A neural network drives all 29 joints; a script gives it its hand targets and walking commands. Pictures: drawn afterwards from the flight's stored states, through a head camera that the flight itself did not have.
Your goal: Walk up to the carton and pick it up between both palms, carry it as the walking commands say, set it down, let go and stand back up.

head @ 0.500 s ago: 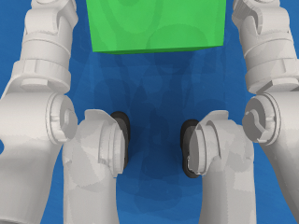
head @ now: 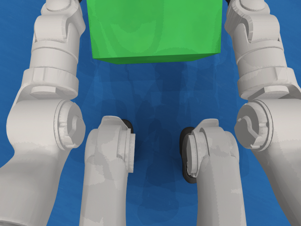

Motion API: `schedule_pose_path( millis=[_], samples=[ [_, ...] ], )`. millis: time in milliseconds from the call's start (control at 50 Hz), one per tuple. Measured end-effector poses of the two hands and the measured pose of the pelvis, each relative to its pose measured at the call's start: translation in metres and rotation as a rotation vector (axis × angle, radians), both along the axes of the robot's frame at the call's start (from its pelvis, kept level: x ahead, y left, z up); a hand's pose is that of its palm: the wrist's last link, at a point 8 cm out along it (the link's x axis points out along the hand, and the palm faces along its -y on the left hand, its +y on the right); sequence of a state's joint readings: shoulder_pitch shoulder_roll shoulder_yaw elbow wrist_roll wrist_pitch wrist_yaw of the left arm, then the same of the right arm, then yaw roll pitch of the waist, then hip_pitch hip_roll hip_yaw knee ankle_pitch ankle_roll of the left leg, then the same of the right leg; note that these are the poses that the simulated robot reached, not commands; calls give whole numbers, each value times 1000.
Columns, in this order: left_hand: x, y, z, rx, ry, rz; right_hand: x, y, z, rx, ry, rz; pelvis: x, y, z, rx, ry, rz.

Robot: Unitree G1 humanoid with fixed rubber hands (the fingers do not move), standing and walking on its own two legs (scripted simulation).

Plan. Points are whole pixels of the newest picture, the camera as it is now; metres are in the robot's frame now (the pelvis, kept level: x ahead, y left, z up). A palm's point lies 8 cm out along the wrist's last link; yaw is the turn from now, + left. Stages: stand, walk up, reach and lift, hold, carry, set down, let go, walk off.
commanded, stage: reach and lift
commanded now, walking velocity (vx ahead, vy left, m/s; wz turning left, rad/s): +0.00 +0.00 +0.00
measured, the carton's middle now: (153, 6) +0.57 +0.04 -0.21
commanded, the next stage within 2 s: none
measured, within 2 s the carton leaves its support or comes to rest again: neither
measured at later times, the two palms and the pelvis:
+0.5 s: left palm out of the picture +0.55 +0.19 -0.08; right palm out of the picture +0.56 -0.13 -0.08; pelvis +0.01 +0.00 +0.04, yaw +0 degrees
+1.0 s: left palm out of the picture +0.52 +0.19 +0.00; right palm out of the picture +0.53 -0.13 +0.00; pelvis +0.00 +0.00 +0.09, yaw +0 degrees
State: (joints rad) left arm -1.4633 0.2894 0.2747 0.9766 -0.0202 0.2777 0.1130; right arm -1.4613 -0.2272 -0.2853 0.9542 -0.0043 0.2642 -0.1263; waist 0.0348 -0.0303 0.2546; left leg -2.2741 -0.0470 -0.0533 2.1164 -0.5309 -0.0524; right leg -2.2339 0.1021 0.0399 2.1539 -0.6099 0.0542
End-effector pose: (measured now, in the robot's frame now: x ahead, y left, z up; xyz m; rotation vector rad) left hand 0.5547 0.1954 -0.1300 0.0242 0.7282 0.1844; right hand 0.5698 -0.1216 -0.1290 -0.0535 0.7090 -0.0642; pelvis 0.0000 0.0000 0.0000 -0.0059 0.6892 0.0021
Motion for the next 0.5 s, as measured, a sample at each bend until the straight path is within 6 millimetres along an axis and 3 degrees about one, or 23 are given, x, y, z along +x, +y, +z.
schedule_pose_path(
  millis=[300,500],
  samples=[
    [-6,-2,14,-3,8,4,-4,-2,17,-1,10,-8,6,3,21,-11,91,4],
    [-9,-4,47,-12,-7,16,-8,-3,50,13,-3,-20,11,1,39,-7,115,2]
  ],
)
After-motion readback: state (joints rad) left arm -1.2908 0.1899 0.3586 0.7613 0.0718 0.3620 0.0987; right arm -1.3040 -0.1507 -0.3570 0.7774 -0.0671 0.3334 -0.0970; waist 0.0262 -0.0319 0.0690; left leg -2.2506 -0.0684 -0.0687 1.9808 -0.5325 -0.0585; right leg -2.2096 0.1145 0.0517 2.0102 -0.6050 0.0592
